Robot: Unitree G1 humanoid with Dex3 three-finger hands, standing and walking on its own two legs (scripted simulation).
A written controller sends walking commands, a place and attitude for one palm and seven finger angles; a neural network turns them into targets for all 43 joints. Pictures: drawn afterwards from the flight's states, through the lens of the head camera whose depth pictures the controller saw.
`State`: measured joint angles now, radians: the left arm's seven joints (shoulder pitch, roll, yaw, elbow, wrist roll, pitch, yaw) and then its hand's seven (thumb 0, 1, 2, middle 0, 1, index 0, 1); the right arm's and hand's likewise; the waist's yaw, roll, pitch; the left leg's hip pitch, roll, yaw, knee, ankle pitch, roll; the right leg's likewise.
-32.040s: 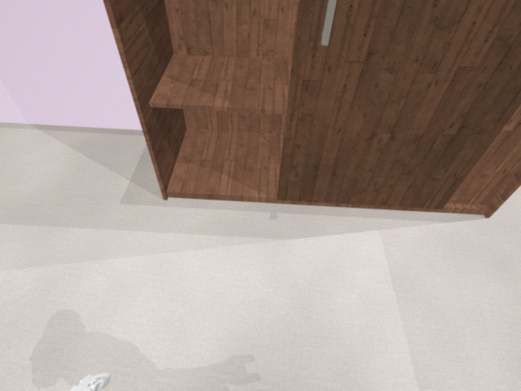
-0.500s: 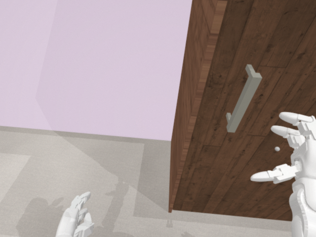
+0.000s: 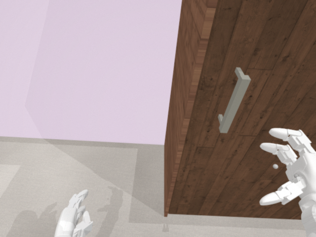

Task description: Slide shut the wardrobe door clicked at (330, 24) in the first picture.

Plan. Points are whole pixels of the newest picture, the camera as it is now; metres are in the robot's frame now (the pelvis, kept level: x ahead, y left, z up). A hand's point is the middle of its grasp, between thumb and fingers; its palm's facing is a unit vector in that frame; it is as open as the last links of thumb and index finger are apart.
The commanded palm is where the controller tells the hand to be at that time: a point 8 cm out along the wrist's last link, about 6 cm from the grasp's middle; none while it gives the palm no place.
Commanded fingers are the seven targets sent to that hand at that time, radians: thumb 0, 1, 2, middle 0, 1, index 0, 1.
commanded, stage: draw the hand back to the body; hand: right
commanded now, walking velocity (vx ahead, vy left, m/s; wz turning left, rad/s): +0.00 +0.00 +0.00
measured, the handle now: (230, 102) +0.42 -0.18 +0.17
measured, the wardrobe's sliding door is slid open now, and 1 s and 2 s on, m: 0.00 0.00 0.00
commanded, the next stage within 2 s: step back with the hand held close in 1.44 s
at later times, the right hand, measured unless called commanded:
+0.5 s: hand (296, 171) +0.22 -0.26 +0.16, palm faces +0.35 +0.90 -0.26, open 14.0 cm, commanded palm +0.17 -0.30 +0.17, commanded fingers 0.00 0.08 -0.43 0.23 0.87 0.23 0.87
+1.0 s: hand (302, 170) +0.21 -0.27 +0.17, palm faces +0.43 +0.83 -0.36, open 9.4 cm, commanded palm +0.16 -0.31 +0.18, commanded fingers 0.00 -0.83 -0.87 0.20 0.34 0.20 0.34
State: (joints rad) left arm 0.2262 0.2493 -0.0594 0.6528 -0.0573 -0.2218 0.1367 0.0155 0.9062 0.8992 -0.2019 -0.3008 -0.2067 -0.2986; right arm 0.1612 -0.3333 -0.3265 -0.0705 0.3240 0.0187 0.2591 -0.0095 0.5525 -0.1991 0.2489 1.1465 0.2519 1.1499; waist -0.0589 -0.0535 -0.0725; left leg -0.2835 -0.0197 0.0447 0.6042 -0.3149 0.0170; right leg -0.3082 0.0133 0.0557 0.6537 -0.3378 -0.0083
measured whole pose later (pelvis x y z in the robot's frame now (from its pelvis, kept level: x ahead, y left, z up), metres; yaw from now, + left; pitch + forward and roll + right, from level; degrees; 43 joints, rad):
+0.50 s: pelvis +0.00 -0.01 +0.00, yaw +0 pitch -2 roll +1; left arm 0.21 0.23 -0.05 0.62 -0.02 -0.25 0.09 0.02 0.91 0.90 -0.20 -0.30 -0.21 -0.30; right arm 0.31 -0.35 -0.33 -0.31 0.16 0.03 0.00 -0.01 0.39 -0.28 0.25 1.05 0.25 1.05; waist -0.06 -0.04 -0.04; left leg -0.23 -0.01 0.03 0.57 -0.30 0.01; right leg -0.25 0.02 0.04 0.62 -0.32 -0.02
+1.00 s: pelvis +0.01 -0.01 +0.01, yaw +1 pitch -4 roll +0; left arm 0.21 0.22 -0.01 0.65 0.00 -0.16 0.07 0.02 0.91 0.90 -0.20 -0.30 -0.21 -0.30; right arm 0.43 -0.33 -0.32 -0.34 0.07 -0.10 -0.11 0.01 -0.48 -0.70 0.22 0.54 0.22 0.55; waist -0.06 -0.05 -0.01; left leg -0.14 0.00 0.01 0.48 -0.27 0.00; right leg -0.14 0.03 0.02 0.49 -0.29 -0.03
